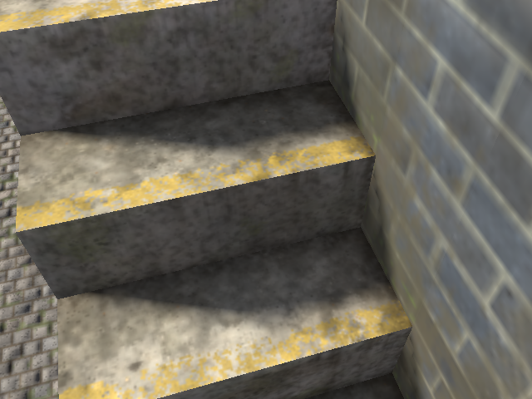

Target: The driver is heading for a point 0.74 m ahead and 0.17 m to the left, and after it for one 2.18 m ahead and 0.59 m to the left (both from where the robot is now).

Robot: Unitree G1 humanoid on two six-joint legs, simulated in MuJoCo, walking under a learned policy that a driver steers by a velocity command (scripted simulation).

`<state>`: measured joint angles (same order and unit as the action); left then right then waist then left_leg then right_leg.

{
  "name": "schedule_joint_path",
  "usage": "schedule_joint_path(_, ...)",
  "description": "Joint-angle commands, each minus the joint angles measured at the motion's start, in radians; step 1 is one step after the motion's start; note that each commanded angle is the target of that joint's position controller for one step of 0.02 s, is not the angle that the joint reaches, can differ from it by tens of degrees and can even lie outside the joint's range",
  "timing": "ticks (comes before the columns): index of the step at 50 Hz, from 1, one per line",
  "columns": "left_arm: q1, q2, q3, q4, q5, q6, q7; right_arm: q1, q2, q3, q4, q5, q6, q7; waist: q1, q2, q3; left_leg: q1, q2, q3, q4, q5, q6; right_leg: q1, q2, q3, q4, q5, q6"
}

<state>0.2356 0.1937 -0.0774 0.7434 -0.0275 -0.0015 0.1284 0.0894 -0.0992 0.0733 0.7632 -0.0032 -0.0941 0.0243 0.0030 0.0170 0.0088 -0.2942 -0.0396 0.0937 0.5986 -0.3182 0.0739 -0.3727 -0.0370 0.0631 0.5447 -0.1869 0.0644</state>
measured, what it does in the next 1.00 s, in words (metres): shifts its weight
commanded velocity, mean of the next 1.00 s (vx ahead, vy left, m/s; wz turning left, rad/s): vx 0.16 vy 0.00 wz -0.01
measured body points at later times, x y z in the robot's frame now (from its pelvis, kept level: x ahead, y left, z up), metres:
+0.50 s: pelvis +0.01 -0.01 +0.02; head +0.01 +0.01 +0.47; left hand +0.14 +0.18 -0.12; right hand +0.11 -0.22 -0.12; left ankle +0.00 +0.06 -0.73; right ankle +0.07 -0.16 -0.73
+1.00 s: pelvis +0.03 -0.04 +0.01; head +0.03 -0.05 +0.46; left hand +0.13 +0.16 -0.14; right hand -0.02 -0.21 -0.16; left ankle +0.00 +0.06 -0.73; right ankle +0.07 -0.16 -0.73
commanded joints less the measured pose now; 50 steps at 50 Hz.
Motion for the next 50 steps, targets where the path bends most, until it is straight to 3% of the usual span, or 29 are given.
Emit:
schedule_joint_path(1, -0.081, 0.122, 0.022, -0.129, -0.010, -0.012, 0.037, -0.041, -0.145, -0.044, 0.000, -0.002, -0.006, 0.008, -0.019, -0.053, -0.065, 0.126, 0.191, -0.219, -0.175, 0.395, -0.037, 0.047, -0.105, 0.124, -0.117, 0.134, -0.088)
schedule_joint_path(2, -0.033, 0.147, 0.029, -0.113, -0.010, 0.003, 0.052, -0.031, -0.152, -0.048, 0.013, -0.012, -0.005, 0.006, -0.011, -0.067, -0.080, 0.127, 0.195, -0.222, -0.179, 0.378, -0.034, 0.092, -0.103, 0.127, -0.119, 0.112, -0.090)
schedule_joint_path(3, -0.019, 0.139, 0.026, -0.114, -0.008, 0.011, 0.059, -0.037, -0.145, -0.047, 0.027, -0.012, -0.004, 0.007, -0.009, -0.053, -0.077, 0.119, 0.192, -0.223, -0.182, 0.365, -0.033, 0.103, -0.107, 0.129, -0.122, 0.109, -0.089)
schedule_joint_path(6, -0.041, 0.133, 0.028, -0.120, -0.007, 0.012, 0.055, -0.059, -0.125, -0.046, 0.048, -0.018, 0.011, 0.020, -0.014, -0.032, -0.068, 0.097, 0.183, -0.222, -0.193, 0.302, -0.034, 0.117, -0.114, 0.131, -0.134, 0.103, -0.089)
schedule_joint_path(11, -0.079, 0.154, 0.041, -0.123, -0.001, 0.020, 0.051, -0.070, -0.130, -0.049, 0.072, -0.022, 0.018, 0.026, -0.023, -0.002, -0.054, 0.078, 0.181, -0.231, -0.220, 0.222, -0.035, 0.128, -0.116, 0.132, -0.154, 0.063, -0.090)
schedule_joint_path(12, -0.095, 0.144, 0.036, -0.127, 0.002, 0.018, 0.048, -0.070, -0.108, -0.041, 0.078, -0.024, 0.016, 0.024, -0.026, -0.002, -0.075, 0.089, 0.172, -0.234, -0.248, 0.126, -0.035, 0.136, -0.116, 0.143, -0.199, 0.003, -0.094)
schedule_joint_path(13, -0.107, 0.124, 0.029, -0.131, 0.005, 0.009, 0.040, -0.061, -0.100, -0.039, 0.100, -0.037, 0.015, 0.020, -0.027, -0.035, -0.075, 0.093, 0.178, -0.244, -0.285, 0.062, -0.036, 0.144, -0.113, 0.145, -0.240, -0.032, -0.097)
schedule_joint_path(15, -0.143, 0.121, 0.029, -0.127, -0.007, -0.012, 0.026, -0.066, -0.128, -0.045, 0.127, -0.036, 0.011, 0.020, -0.039, 0.003, -0.047, 0.113, 0.169, -0.244, -0.333, 0.042, -0.026, 0.122, -0.102, 0.134, -0.283, -0.077, -0.117)
schedule_joint_path(17, -0.161, 0.134, 0.030, -0.116, -0.017, -0.031, 0.016, -0.078, -0.149, -0.052, 0.135, -0.025, -0.001, 0.018, -0.041, 0.003, -0.055, 0.149, 0.175, -0.242, -0.347, 0.065, -0.008, 0.124, -0.089, 0.115, -0.291, -0.055, -0.139)
schedule_joint_path(19, -0.131, 0.130, 0.030, -0.095, 0.006, -0.038, 0.015, -0.056, -0.155, -0.056, 0.171, -0.030, -0.005, 0.012, -0.033, -0.003, -0.053, 0.164, 0.192, -0.245, -0.360, 0.138, -0.012, 0.164, -0.103, 0.117, -0.303, 0.018, -0.137)
schedule_joint_path(20, 0.022, -0.082, -0.016, -0.005, 0.058, -0.011, -0.190, 0.092, -0.100, -0.037, 0.168, -0.005, 0.047, 0.053, -0.001, -0.091, -0.178, 0.321, 0.224, -0.346, -0.372, 0.067, 0.088, 0.072, -0.035, 0.036, -0.201, 0.011, -0.021)
schedule_joint_path(21, 0.005, -0.058, 0.000, 0.004, 0.073, -0.016, -0.260, 0.045, -0.162, -0.063, 0.180, -0.016, 0.080, 0.072, -0.002, -0.028, -0.046, 0.315, 0.206, -0.340, -0.354, 0.043, 0.114, -0.014, -0.034, 0.047, -0.210, 0.073, -0.027)
schedule_joint_path(22, 0.008, -0.017, 0.016, 0.028, 0.051, -0.025, -0.276, 0.039, -0.165, -0.071, 0.172, -0.017, 0.095, 0.080, 0.002, -0.008, -0.037, 0.283, 0.205, -0.324, -0.359, 0.009, 0.115, -0.032, -0.029, 0.041, -0.219, 0.108, -0.023)
schedule_joint_path(23, -0.036, -0.035, 0.015, 0.031, 0.038, -0.041, -0.286, 0.078, -0.150, -0.073, 0.184, -0.011, 0.084, 0.081, -0.008, 0.018, -0.038, 0.252, 0.195, -0.300, -0.339, 0.083, 0.097, 0.005, -0.038, 0.030, -0.216, 0.131, -0.037)
schedule_joint_path(26, -0.076, 0.022, 0.035, 0.077, 0.060, -0.058, -0.273, 0.164, -0.144, -0.082, 0.217, -0.024, 0.057, 0.073, -0.031, 0.003, -0.038, 0.242, 0.167, -0.232, -0.288, 0.179, 0.069, -0.008, -0.040, 0.015, -0.179, 0.115, -0.071)
schedule_joint_path(28, -0.111, 0.005, 0.034, 0.101, 0.061, -0.056, -0.264, 0.151, -0.109, -0.083, 0.218, -0.025, 0.047, 0.074, -0.025, 0.029, -0.013, 0.198, 0.138, -0.177, -0.243, 0.256, 0.049, -0.022, -0.038, 0.014, -0.152, 0.121, -0.086)
schedule_joint_path(29, -0.095, 0.003, 0.037, 0.114, 0.055, -0.056, -0.261, 0.171, -0.099, -0.083, 0.222, -0.021, 0.044, 0.075, -0.020, 0.033, -0.045, 0.195, 0.135, -0.165, -0.230, 0.283, 0.043, 0.000, -0.036, 0.017, -0.144, 0.119, -0.092)
schedule_joint_path(31, -0.050, 0.009, 0.051, 0.158, 0.047, -0.057, -0.264, 0.196, -0.096, -0.088, 0.244, -0.016, 0.047, 0.082, -0.028, 0.031, -0.026, 0.145, 0.128, -0.144, -0.222, 0.242, 0.030, 0.017, -0.032, 0.019, -0.141, 0.101, -0.099)
schedule_joint_path(35, -0.055, -0.006, 0.060, 0.202, 0.053, -0.051, -0.270, 0.248, -0.092, -0.084, 0.284, -0.018, 0.054, 0.083, -0.025, -0.004, -0.026, 0.083, 0.115, -0.123, -0.203, 0.197, 0.016, 0.058, -0.011, 0.008, -0.118, 0.086, -0.106)
schedule_joint_path(36, -0.072, -0.011, 0.059, 0.210, 0.059, -0.048, -0.271, 0.251, -0.073, -0.075, 0.288, -0.017, 0.058, 0.088, -0.024, -0.018, -0.024, 0.081, 0.116, -0.123, -0.191, 0.208, 0.018, 0.052, -0.006, 0.004, -0.123, 0.095, -0.110)
schedule_joint_path(39, -0.100, -0.014, 0.060, 0.221, 0.061, -0.038, -0.278, 0.290, -0.085, -0.069, 0.321, -0.014, 0.063, 0.093, -0.024, -0.016, -0.030, 0.095, 0.105, -0.111, -0.190, 0.206, 0.002, 0.041, 0.010, -0.008, -0.111, 0.096, -0.110)
schedule_joint_path(40, -0.102, -0.066, 0.047, 0.242, 0.069, -0.017, -0.280, 0.263, -0.071, -0.047, 0.311, -0.018, 0.058, 0.102, -0.008, -0.011, -0.014, 0.069, 0.094, -0.097, -0.179, 0.202, -0.011, 0.045, 0.015, -0.005, -0.111, 0.125, -0.112)
schedule_joint_path(43, -0.083, -0.028, 0.054, 0.277, 0.067, 0.001, -0.278, 0.305, -0.072, -0.029, 0.337, -0.008, 0.053, 0.107, -0.004, -0.016, -0.023, 0.056, 0.094, -0.092, -0.182, 0.182, -0.025, 0.058, 0.021, -0.006, -0.102, 0.118, -0.114)
schedule_joint_path(45, -0.082, -0.025, 0.054, 0.297, 0.066, 0.000, -0.278, 0.324, -0.072, -0.021, 0.352, -0.013, 0.055, 0.106, -0.004, -0.023, -0.020, 0.058, 0.096, -0.089, -0.182, 0.173, -0.029, 0.049, 0.022, -0.008, -0.101, 0.118, -0.112)
schedule_joint_path(47, -0.077, -0.049, 0.045, 0.319, 0.071, -0.002, -0.274, 0.339, -0.061, -0.015, 0.366, -0.010, 0.061, 0.106, -0.005, -0.031, -0.010, 0.051, 0.097, -0.089, -0.180, 0.155, -0.033, 0.043, 0.022, -0.009, -0.105, 0.114, -0.114)
schedule_joint_path(50, -0.061, -0.013, 0.062, 0.345, 0.063, 0.006, -0.264, 0.347, -0.047, -0.008, 0.361, -0.013, 0.070, 0.102, -0.007, -0.046, 0.007, -0.008, 0.109, -0.086, -0.180, -0.086, 0.000, 0.026, 0.008, 0.022, -0.157, -0.058, -0.134)
Next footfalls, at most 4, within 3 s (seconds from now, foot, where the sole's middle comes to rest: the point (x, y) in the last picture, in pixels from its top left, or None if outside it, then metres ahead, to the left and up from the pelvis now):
none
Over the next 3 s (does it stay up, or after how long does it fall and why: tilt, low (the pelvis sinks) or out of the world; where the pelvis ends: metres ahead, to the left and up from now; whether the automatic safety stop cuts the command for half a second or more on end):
stays up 0.01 -0.04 0.02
